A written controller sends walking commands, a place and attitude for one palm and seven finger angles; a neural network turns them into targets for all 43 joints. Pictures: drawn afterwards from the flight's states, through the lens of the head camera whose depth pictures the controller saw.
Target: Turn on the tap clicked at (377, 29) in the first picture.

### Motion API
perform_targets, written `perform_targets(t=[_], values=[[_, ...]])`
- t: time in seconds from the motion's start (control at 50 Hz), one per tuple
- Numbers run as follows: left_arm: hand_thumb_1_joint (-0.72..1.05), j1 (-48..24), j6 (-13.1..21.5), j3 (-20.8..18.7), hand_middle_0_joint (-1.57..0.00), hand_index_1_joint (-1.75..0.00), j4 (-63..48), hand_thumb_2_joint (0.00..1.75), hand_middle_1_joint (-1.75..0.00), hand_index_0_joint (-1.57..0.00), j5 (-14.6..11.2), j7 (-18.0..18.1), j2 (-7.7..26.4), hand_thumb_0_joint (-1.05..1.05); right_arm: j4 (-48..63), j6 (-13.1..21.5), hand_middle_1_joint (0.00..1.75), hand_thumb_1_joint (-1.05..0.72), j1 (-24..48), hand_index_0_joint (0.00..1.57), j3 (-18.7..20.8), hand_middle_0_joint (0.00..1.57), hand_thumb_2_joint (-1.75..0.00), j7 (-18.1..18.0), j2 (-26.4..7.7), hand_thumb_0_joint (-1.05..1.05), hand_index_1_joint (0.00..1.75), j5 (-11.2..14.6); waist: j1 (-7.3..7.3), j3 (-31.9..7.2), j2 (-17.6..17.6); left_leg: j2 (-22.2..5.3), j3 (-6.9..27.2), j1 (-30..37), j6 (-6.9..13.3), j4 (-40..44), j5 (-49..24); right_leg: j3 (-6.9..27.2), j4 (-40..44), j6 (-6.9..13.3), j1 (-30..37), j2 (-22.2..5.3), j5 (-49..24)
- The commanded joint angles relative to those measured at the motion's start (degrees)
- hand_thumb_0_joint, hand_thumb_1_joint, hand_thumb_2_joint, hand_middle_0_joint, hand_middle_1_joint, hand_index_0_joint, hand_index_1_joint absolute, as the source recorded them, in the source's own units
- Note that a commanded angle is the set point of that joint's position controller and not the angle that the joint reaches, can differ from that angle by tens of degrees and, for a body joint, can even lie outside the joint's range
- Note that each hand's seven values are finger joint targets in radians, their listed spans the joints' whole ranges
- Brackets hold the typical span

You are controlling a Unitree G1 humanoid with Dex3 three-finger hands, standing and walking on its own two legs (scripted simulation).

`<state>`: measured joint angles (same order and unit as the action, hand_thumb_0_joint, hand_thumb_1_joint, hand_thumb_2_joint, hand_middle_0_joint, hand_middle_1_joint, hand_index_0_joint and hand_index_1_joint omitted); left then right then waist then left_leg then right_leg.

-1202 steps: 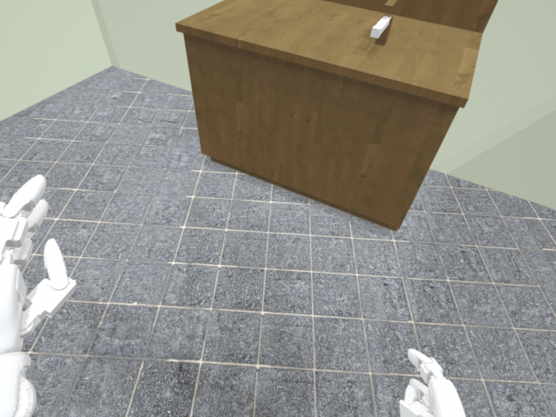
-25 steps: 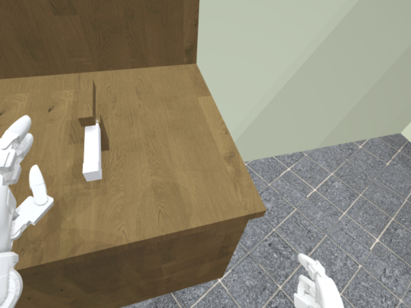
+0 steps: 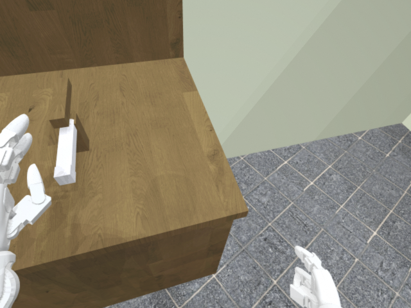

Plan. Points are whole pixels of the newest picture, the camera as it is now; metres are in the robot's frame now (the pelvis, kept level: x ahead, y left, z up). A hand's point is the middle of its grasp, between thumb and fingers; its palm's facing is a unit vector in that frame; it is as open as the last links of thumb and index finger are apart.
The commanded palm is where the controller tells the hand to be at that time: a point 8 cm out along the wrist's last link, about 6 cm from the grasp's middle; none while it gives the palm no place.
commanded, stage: come to a stop and stand still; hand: left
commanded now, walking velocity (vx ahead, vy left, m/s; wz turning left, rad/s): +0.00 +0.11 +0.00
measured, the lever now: (65, 174) +0.32 +0.30 +0.06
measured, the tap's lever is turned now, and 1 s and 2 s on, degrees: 0 0 0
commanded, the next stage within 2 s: look again from close up in 1.16 s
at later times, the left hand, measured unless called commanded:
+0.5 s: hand (15, 184) +0.24 +0.29 +0.17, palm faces +0.44 -0.78 -0.45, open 7.4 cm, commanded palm +0.15 +0.29 +0.17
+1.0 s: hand out of the picture +0.19 +0.33 +0.17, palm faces +0.45 -0.82 -0.35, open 7.4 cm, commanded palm +0.13 +0.34 +0.17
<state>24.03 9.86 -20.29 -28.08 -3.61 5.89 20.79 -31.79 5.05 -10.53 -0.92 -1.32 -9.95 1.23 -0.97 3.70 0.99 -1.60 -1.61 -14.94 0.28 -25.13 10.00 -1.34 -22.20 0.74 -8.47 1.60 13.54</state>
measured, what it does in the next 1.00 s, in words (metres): shifts its weight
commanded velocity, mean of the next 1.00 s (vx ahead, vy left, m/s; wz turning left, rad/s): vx -0.01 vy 0.03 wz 0.00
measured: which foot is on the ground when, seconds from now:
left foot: down 0.00-1.00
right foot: down 0.00-1.00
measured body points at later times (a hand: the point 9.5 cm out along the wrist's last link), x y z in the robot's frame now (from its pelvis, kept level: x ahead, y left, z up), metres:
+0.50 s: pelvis +0.00 +0.01 +0.00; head +0.04 +0.03 +0.44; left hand +0.21 +0.33 +0.20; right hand +0.19 -0.22 -0.08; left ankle +0.04 +0.11 -0.74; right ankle -0.02 -0.11 -0.74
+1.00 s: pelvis -0.03 +0.07 -0.01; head -0.01 +0.09 +0.44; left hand +0.16 +0.37 +0.19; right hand +0.13 -0.15 -0.08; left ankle +0.04 +0.11 -0.74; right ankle -0.02 -0.10 -0.74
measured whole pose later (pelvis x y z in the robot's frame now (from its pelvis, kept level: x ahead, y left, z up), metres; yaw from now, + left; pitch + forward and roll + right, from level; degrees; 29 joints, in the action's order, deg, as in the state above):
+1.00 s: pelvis -0.03 +0.07 -0.01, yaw -1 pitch -2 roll -2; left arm 19.7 13.1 -23.3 -25.8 -1.3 6.1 20.4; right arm -33.4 7.6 -14.2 -1.8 -0.6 -11.0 1.2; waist -2.8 4.6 0.7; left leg 1.6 -4.9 -17.0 5.2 -28.1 9.8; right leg -0.9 -25.3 -0.4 -10.9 -2.2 13.1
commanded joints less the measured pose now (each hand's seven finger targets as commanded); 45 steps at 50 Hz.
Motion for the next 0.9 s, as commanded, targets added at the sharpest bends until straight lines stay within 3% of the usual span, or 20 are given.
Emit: perform_targets(t=[0.0,0.1,0.14,0.22,0.4,0.42,0.44,0.46,0.5,0.54,0.58,0.62,0.64,0.68,0.7,0.72,0.74,0.76,0.8,0.88], values=[[0.9,-0.5,3.1,-6.5,-0.2,-0.3,-12.6,0.9,-0.3,-0.2,-0.4,0.9,9.6,0.0,8.8,2.8,0.3,-0.9,4.0,0.2,3.5,0.2,-0.9,-0.6,-8.0,0.0,0.3,0.0,-0.04,-11.8,-5.3,-4.1,3.4,6.3,0.8,0.7,-7.1,4.0,3.9,0.1,0.5,-4.9,-12.3],[0.9,1.0,2.3,-6.8,-0.2,-0.3,-11.7,0.9,-0.3,-0.2,-0.6,1.7,9.9,0.0,8.4,2.1,0.3,-0.9,5.0,0.2,3.2,0.2,-0.9,-1.4,-8.2,0.0,0.3,0.1,0.04,-10.2,-3.0,-1.8,2.6,4.5,1.0,-2.1,-3.0,7.4,5.9,0.8,-0.7,-7.6,-12.1],[0.9,1.3,1.9,-7.9,-0.2,-0.3,-11.1,0.9,-0.3,-0.2,-0.4,2.2,11.3,0.0,8.0,1.8,0.3,-0.9,5.8,0.2,3.1,0.2,-0.9,-1.9,-8.2,0.0,0.3,0.4,-0.06,-9.2,-1.9,-1.7,2.6,4.3,1.1,-3.1,-3.9,7.9,5.7,0.9,-1.4,-8.8,-14.5],[0.9,-0.1,1.7,-6.5,-0.2,-0.3,-9.7,0.9,-0.3,-0.2,-0.5,2.1,10.0,0.0,8.1,1.3,0.3,-0.9,5.4,0.2,3.4,0.2,-0.9,-2.0,-8.6,0.0,0.3,0.5,-0.07,-8.6,2.8,-1.3,2.5,4.0,1.3,-4.9,-6.3,8.2,3.9,0.3,-0.9,-9.9,-20.7],[0.9,-1.7,2.2,-5.6,-0.2,-0.3,-13.0,0.9,-0.3,-0.2,0.1,2.4,9.6,0.0,8.0,1.5,0.3,-0.9,5.3,0.2,3.6,0.2,-0.9,-2.1,-8.7,0.0,0.3,0.5,0.01,-10.6,-1.3,-3.5,4.7,7.4,2.3,-0.9,-12.0,4.3,0.9,0.1,-0.1,-7.2,-14.8],[0.9,-55.3,7.7,-37.6,-0.2,-0.3,-21.6,0.9,-0.3,-0.2,7.6,2.2,52.2,0.0,6.7,4.6,0.3,-0.9,-0.8,0.2,4.9,0.2,-0.9,-1.9,-9.3,0.0,0.3,-2.7,-3.04,-0.3,8.4,-1.5,-0.3,-2.2,1.2,-9.9,-9.7,10.1,8.4,-2.2,-9.8,-8.2,-26.3],[0.9,-38.8,4.9,-22.2,-0.2,-0.3,3.6,0.9,-0.3,-0.2,3.1,1.0,31.1,0.0,0.9,3.0,0.3,-0.9,2.9,0.2,4.1,0.2,-0.9,-1.8,-7.0,0.0,0.3,0.8,-0.6,-1.4,-2.0,-0.8,0.2,3.6,0.0,-6.3,-7.2,8.6,3.0,4.6,-11.0,-13.1,-22.5],[0.9,-27.4,5.2,-14.1,-0.2,-0.3,-3.7,0.9,-0.3,-0.2,2.0,0.5,20.7,0.0,4.8,2.9,0.3,-0.9,4.3,0.2,4.5,0.2,-0.9,-0.5,-8.2,0.0,0.3,-0.1,-1.01,-5.6,-3.8,-1.6,1.3,7.8,-0.3,-1.9,-9.4,10.1,-0.9,3.7,-5.4,-10.1,-24.8],[0.9,-17.3,5.3,-7.0,-0.2,-0.3,0.4,0.9,-0.3,-0.2,1.1,-1.2,12.1,0.0,6.5,4.8,0.3,-0.9,2.5,0.2,5.3,0.2,-0.9,0.5,-9.6,0.0,0.3,0.8,-1.43,-14.4,-9.3,-2.0,0.6,14.5,2.2,-2.0,-15.9,7.0,-5.3,0.0,-3.5,-6.6,-22.4],[0.9,-4.9,4.6,-1.6,-0.2,-0.3,-3.7,0.9,-0.3,-0.2,0.3,-2.0,4.9,0.0,7.2,4.8,0.3,-0.9,2.8,0.2,5.3,0.2,-0.9,2.8,-8.8,0.0,0.3,1.1,-1.9,-19.4,-12.7,-5.5,4.4,19.0,4.4,-1.5,-23.0,3.1,-12.3,-1.4,-5.5,-4.3,-14.4],[0.9,-1.0,4.5,-2.0,-0.2,-0.3,-13.2,0.9,-0.3,-0.2,1.1,-2.4,6.6,0.0,9.7,4.6,0.3,-0.9,3.5,0.2,5.1,0.2,-0.9,4.3,-8.9,0.0,0.3,0.5,-2.06,-16.5,-11.1,-8.8,7.2,12.6,5.2,1.5,-20.1,1.3,-12.8,-0.7,-5.8,-3.4,1.4],[0.9,0.9,4.2,-5.9,-0.2,-0.3,-13.7,0.9,-0.3,-0.2,1.4,-1.9,10.2,0.0,10.9,4.5,0.3,-0.9,4.4,0.2,4.2,0.2,-0.9,4.0,-9.3,0.0,0.3,0.6,-1.76,-11.8,-4.0,-7.7,6.0,1.1,3.5,3.3,-3.8,0.7,-6.6,-0.1,-0.4,-4.1,-0.5],[0.9,2.1,4.2,-10.5,-0.2,-0.3,-13.7,0.9,-0.3,-0.2,1.3,-0.6,13.9,0.0,10.7,4.0,0.3,-0.9,5.2,0.2,3.7,0.2,-0.9,3.5,-9.2,0.0,0.3,0.9,-1.94,-11.3,-1.4,-6.1,4.4,0.8,2.6,2.8,0.4,0.8,-4.5,0.1,-0.6,-4.5,-1.8],[0.9,0.2,5.0,-12.5,-0.2,-0.3,-13.5,0.9,-0.3,-0.2,0.6,-0.2,14.5,0.0,11.6,3.6,0.3,-0.9,4.5,0.2,3.3,0.2,-0.9,1.8,-8.6,0.0,0.3,0.4,-0.56,-8.8,4.5,-3.8,4.0,-0.4,1.5,2.1,4.8,1.6,-1.3,0.8,-1.8,-5.7,-1.6],[0.9,-0.3,5.3,-14.0,-0.2,-0.3,-12.2,0.9,-0.3,-0.2,0.2,-0.1,14.9,0.0,11.5,3.6,0.3,-0.9,4.7,0.2,3.3,0.2,-0.9,1.1,-8.4,0.0,0.3,0.4,-0.21,-8.4,4.8,-3.5,4.3,0.0,1.3,2.6,6.4,2.0,-1.1,0.9,-2.8,-5.5,0.0],[0.9,-2.0,5.8,-13.5,-0.2,-0.3,-12.7,0.9,-0.3,-0.2,0.0,-0.1,14.1,0.0,11.5,3.5,0.3,-0.9,4.8,0.2,3.2,0.2,-0.9,0.4,-8.1,0.0,0.3,0.4,0.13,-8.1,2.3,-3.9,5.0,0.7,1.3,4.0,7.0,2.0,-1.6,0.9,-3.5,-5.0,0.9],[0.9,-4.7,6.0,-16.0,-0.2,-0.3,-14.5,0.9,-0.3,-0.2,0.5,0.7,17.6,0.0,11.1,3.3,0.3,-0.9,5.5,0.2,3.3,0.2,-0.9,-0.2,-9.1,0.0,0.3,0.4,-0.05,-8.2,-2.9,-5.0,5.9,1.2,1.4,6.0,7.5,1.3,-3.3,0.6,-3.6,-4.4,1.6],[0.9,-5.3,6.4,-12.6,-0.2,-0.3,-13.2,0.9,-0.3,-0.2,0.3,0.5,13.7,0.0,10.7,3.4,0.3,-0.9,4.9,0.2,3.1,0.2,-0.9,-0.4,-8.5,0.0,0.3,0.2,-0.02,-8.3,-8.5,-6.2,7.0,0.2,1.8,8.0,10.6,0.4,-4.4,0.4,-2.6,-3.9,2.4],[0.9,-8.7,6.9,-12.2,-0.2,-0.3,-13.1,0.9,-0.3,-0.2,1.3,0.3,14.4,0.0,10.4,4.4,0.3,-0.9,3.6,0.2,2.9,0.2,-0.9,-0.4,-8.4,0.0,0.3,0.0,-0.37,-8.3,-15.9,-7.5,7.8,-2.1,2.3,10.5,17.5,-0.4,-5.9,0.4,-0.3,-3.3,3.1],[0.9,-10.1,7.0,-6.0,-0.2,-0.3,-12.0,0.9,-0.3,-0.2,2.3,-0.3,9.5,0.0,9.0,6.4,0.3,-0.9,2.0,0.2,2.8,0.2,-0.9,0.0,-8.7,0.0,0.3,0.0,-0.15,-8.7,-9.6,-6.2,7.8,0.1,1.7,9.9,20.5,0.2,-1.7,0.8,-0.9,-3.7,3.3]])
